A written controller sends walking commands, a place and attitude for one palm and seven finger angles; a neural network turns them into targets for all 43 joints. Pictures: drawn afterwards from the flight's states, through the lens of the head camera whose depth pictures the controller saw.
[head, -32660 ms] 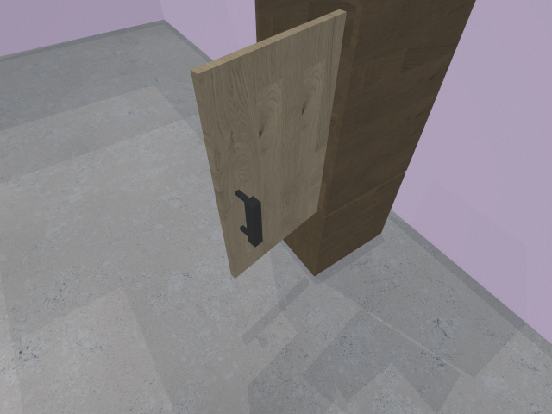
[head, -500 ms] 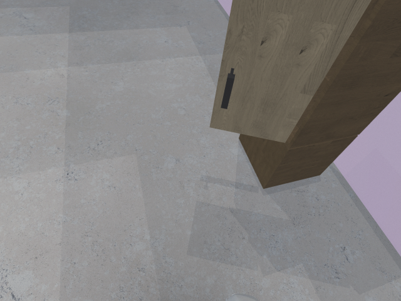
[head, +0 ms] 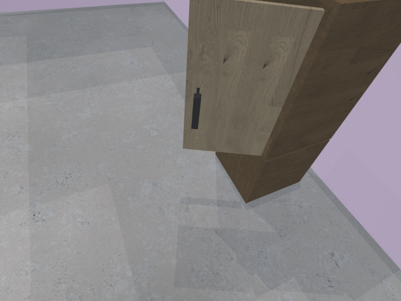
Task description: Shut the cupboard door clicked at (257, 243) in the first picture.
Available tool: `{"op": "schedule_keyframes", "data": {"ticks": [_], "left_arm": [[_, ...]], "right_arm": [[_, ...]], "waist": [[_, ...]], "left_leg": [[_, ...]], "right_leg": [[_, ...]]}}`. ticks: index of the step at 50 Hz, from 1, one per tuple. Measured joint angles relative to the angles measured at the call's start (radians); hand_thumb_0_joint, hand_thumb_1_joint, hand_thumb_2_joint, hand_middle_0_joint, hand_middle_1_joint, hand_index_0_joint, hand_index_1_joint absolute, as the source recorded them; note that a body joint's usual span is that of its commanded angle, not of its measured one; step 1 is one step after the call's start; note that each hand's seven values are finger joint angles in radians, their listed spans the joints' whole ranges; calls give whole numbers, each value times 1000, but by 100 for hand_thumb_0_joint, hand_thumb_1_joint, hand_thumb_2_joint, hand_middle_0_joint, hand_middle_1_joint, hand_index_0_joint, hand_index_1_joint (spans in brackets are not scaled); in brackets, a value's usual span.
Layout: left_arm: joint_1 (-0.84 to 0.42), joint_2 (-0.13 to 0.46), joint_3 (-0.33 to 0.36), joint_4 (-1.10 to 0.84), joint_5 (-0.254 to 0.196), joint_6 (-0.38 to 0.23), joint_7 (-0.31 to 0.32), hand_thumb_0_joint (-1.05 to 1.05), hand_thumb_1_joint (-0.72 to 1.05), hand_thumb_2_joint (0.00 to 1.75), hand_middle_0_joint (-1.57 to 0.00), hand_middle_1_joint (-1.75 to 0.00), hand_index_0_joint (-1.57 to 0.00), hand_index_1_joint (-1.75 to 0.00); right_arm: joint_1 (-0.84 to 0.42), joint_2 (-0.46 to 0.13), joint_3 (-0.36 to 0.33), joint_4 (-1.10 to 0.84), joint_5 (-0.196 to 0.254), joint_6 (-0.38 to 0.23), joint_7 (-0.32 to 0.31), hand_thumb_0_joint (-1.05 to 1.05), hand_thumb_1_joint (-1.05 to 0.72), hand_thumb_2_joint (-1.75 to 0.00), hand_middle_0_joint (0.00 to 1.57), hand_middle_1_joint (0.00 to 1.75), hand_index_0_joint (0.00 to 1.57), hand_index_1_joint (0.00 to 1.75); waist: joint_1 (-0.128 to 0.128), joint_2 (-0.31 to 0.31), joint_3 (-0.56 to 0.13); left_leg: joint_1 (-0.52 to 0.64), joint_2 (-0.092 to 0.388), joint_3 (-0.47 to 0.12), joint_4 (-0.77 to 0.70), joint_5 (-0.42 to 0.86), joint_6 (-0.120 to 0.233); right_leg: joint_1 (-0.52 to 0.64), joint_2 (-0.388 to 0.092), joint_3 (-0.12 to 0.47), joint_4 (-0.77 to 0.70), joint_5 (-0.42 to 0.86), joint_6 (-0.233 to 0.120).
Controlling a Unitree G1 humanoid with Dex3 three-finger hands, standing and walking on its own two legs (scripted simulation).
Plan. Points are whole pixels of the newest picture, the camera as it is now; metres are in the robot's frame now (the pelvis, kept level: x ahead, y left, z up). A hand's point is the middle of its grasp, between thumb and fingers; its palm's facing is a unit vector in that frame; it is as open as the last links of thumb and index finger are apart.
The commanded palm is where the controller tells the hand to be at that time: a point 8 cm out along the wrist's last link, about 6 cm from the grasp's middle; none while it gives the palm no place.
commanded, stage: take the last steps up to it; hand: left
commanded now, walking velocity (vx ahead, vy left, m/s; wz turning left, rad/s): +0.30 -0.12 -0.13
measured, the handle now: (196, 108) +0.73 +0.04 -0.08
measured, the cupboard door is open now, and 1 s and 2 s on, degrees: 63 63 63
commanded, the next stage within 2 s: come to a stop and stand still in 0.52 s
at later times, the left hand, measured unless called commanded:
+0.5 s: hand (165, 241) +0.29 +0.09 -0.16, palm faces -0.09 -0.98 -0.19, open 7.3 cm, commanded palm none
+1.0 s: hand (167, 247) +0.27 +0.08 -0.17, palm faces +0.02 -0.98 -0.20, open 7.3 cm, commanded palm none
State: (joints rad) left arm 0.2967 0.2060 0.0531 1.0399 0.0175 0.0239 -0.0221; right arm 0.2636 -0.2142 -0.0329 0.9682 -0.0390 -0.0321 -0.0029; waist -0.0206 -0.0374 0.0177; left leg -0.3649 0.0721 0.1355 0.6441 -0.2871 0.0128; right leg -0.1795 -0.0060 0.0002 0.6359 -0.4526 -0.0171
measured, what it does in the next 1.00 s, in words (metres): walks ahead: right foot, then left foot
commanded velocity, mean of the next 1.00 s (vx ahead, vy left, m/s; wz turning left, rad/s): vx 0.04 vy -0.04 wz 0.00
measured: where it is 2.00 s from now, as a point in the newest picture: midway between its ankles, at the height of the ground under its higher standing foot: outside the picture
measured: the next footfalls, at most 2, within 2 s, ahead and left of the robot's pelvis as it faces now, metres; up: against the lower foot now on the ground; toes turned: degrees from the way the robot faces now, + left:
right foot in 0.42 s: +0.26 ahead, -0.20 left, +0.00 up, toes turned -6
left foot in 0.74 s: +0.33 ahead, -0.03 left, +0.00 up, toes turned +3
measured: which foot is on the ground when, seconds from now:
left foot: down 0.00-0.42, up 0.44-0.72, down 0.74-1.00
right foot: up 0.00-0.40, down 0.42-1.00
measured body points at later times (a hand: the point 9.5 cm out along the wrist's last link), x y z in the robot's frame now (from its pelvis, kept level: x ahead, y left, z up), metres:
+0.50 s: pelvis +0.16 -0.08 +0.00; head +0.20 -0.09 +0.45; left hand +0.29 +0.14 -0.14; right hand +0.05 -0.28 -0.15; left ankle +0.05 +0.08 -0.67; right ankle +0.22 -0.19 -0.72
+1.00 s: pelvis +0.26 -0.09 +0.01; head +0.30 -0.09 +0.46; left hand +0.27 +0.14 -0.15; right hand +0.37 -0.32 -0.13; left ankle +0.28 +0.01 -0.72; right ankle +0.22 -0.19 -0.72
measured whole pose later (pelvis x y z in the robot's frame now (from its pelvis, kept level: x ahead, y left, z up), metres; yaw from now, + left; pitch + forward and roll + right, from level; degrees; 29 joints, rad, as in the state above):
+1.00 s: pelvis +0.26 -0.09 +0.01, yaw -2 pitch +1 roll +0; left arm 0.25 0.17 0.03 1.04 0.02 0.03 0.03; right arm 0.09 -0.16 -0.02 0.98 -0.01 0.02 -0.03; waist 0.03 -0.02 0.06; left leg -0.29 0.03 0.11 0.51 -0.23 0.03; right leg -0.22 -0.02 -0.09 0.55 -0.33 -0.01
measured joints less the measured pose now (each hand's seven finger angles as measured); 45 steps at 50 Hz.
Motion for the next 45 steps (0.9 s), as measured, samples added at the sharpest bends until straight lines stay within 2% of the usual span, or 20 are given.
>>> {"op": "schedule_keyframes", "data": {"ticks": [1, 3, 6, 9, 12, 15, 18, 21, 22, 23, 25, 26, 28, 31, 34, 36, 37, 40, 45], "left_arm": [[1, 4, 1, 8, 3, 10, -1, 0, 91, 89, -20, -30, -20, -29], [-8, 11, 5, 22, 11, 21, -8, 0, 91, 89, -20, -30, -20, -29], [-42, 19, 14, 14, 17, 20, -16, 0, 91, 89, -20, -30, -20, -29], [-77, 20, 17, -8, 15, 12, -17, 0, 91, 89, -19, -30, -20, -29], [-111, 19, 14, -22, 13, 7, -15, 0, 92, 89, -19, -30, -20, -29], [-149, 16, 8, -25, 12, 4, -14, 0, 92, 90, -19, -30, -20, -29], [-184, 9, 3, -28, 9, -1, -14, 0, 92, 90, -19, -30, -20, -29], [-196, 3, -2, -41, 9, -29, -15, 0, 91, 90, -19, -30, -20, -29], [-198, -1, 0, -42, 10, -48, -10, 0, 91, 90, -19, -30, -20, -29], [-202, -13, 0, -41, 7, -61, -2, 0, 91, 89, -19, -30, -20, -29], [-193, -36, -7, -36, 2, -71, 10, 0, 91, 89, -19, -30, -20, -29], [-183, -46, -10, -30, 0, -69, 15, 0, 91, 89, -19, -30, -20, -29], [-159, -60, -3, -20, -8, -69, 33, -1, 93, 89, -20, -30, -20, -29], [-127, -45, 2, -4, -2, -70, 44, -2, 95, 89, -20, -30, -21, -29], [-93, -36, -6, 22, 2, -65, 41, -2, 95, 89, -20, -30, -20, -29], [-70, -39, -15, 42, -3, -62, 42, -2, 94, 89, -20, -30, -20, -29], [-57, -43, -21, 51, -6, -58, 44, -2, 94, 89, -20, -30, -20, -29], [-40, -40, -33, 70, -8, -33, 55, -1, 93, 89, -20, -30, -20, -29], [-34, -50, -40, 50, -7, -8, 55, 0, 92, 89, -20, -30, -20, -29]], "right_arm": [[1, 6, 5, -2, -4, -9, -5, 0, -91, -90, 20, 30, 20, 29], [18, 20, 12, -3, -4, -18, -15, 0, -91, -90, 20, 30, 20, 29], [58, 39, 20, 18, -1, -27, -25, 0, -91, -90, 20, 30, 20, 29], [98, 55, 24, 51, 2, -29, -26, 0, -91, -90, 20, 30, 20, 29], [136, 69, 20, 83, 3, -25, -21, 0, -90, -90, 20, 30, 20, 29], [167, 80, 15, 109, 2, -19, -15, 0, -90, -90, 20, 30, 20, 29], [194, 87, 9, 132, 1, -10, -11, 0, -90, -90, 20, 30, 20, 29], [227, 91, 4, 159, 8, 2, -7, 0, -90, -90, 20, 30, 20, 29], [227, 91, 4, 171, 15, 9, -3, 0, -90, -90, 20, 30, 20, 29], [210, 85, 3, 179, 21, 22, -1, 0, -90, -90, 20, 30, 20, 29], [164, 71, -3, 178, 26, 41, -3, 1, -91, -90, 20, 30, 20, 29], [140, 65, -6, 170, 25, 43, -4, 1, -91, -90, 20, 30, 20, 29], [93, 55, -12, 145, 21, 40, -7, 1, -91, -90, 20, 30, 20, 29], [32, 48, -13, 101, 15, 32, -9, 1, -91, -90, 20, 30, 20, 29], [-27, 44, -9, 68, 16, 22, -9, 0, -91, -90, 20, 30, 20, 29], [-61, 40, 1, 56, 18, 11, -11, 0, -91, -90, 19, 30, 20, 29], [-72, 37, 8, 53, 19, 3, -11, 0, -91, -90, 19, 30, 20, 29], [-105, 58, 26, 62, 24, 2, -18, 0, -91, -90, 19, 30, 20, 29], [-156, 73, 33, 44, 33, 26, -29, 0, -91, -90, 20, 30, 20, 29]], "waist": [[-1, -7, -2], [-7, -14, -5], [-6, -13, 3], [-4, -4, 13], [-11, 6, 24], [-31, 13, 39], [-53, 21, 52], [-57, 26, 51], [-49, 28, 52], [-44, 45, 64], [-40, 64, 75], [-37, 68, 75], [-32, 71, 65], [-20, 64, 37], [0, 54, 17], [13, 55, 12], [20, 63, 8], [36, 23, 0], [57, 2, 16]], "left_leg": [[7, 4, 13, 12, -18, 17], [45, 8, 30, -15, -38, 26], [124, 9, 42, -118, -10, 14], [198, 14, 53, -215, 13, 6], [258, 21, 63, -272, 15, -9], [304, 28, 70, -289, -6, -30], [337, 39, 71, -270, -49, -57], [339, 60, 60, -169, -132, -85], [304, 72, 47, -68, -170, -70], [251, 79, 1, 71, -219, -50], [130, 59, -73, 323, -244, -23], [75, 50, -86, 402, -223, -18], [-10, 41, -88, 446, -171, -17], [-72, 34, -63, 339, -124, -26], [-61, 18, -43, 156, -78, -35], [-10, 5, -47, -7, 41, -42], [21, 7, -54, -71, 129, -33], [72, -16, -44, -92, 50, 6], [102, -42, -27, -150, 51, 15]], "right_leg": [[-52, 6, 9, 131, -29, -8], [-156, 6, 4, 357, 7, -14], [-270, -14, -8, 487, 115, -2], [-343, -38, -11, 459, 189, 11], [-376, -66, -25, 348, 247, 19], [-367, -81, -47, 196, 276, 15], [-328, -75, -67, 72, 274, 3], [-226, -53, -87, -71, 284, -22], [-219, -50, -89, -68, 310, -15], [-219, -40, -100, -31, 281, -12], [-193, -28, -117, -23, 227, -16], [-171, -23, -123, -47, 220, -19], [-126, -13, -136, -113, 235, -18], [-74, -1, -152, -189, 247, -28], [-35, 10, -155, -218, 234, -28], [-15, 21, -152, -206, 210, -22], [-7, 31, -153, -190, 192, -17], [23, 11, -143, -175, 170, -3], [18, -13, -124, -167, 147, 5]]}}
